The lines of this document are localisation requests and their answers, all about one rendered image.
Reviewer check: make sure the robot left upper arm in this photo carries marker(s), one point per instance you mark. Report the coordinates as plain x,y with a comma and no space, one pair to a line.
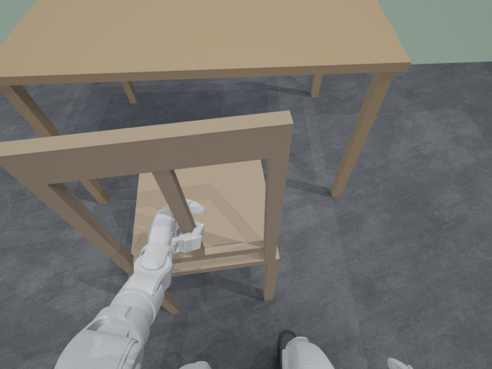
99,350

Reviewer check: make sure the left robot forearm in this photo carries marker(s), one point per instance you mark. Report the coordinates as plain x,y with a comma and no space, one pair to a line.
135,307

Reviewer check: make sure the chair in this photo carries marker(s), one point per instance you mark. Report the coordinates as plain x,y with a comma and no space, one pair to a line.
214,162

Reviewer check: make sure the table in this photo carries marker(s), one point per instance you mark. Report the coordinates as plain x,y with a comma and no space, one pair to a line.
81,41

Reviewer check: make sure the robot right foot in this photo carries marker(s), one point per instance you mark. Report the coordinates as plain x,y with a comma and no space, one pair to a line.
283,340

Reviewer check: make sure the robot left hand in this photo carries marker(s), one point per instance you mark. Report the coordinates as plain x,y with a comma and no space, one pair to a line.
164,228

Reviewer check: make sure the right robot thigh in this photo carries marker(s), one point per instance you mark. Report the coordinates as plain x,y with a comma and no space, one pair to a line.
304,355

